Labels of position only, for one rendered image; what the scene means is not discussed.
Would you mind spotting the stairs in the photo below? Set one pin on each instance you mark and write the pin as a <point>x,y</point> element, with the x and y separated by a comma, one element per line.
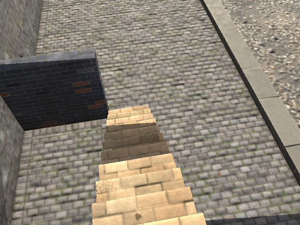
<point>139,183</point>

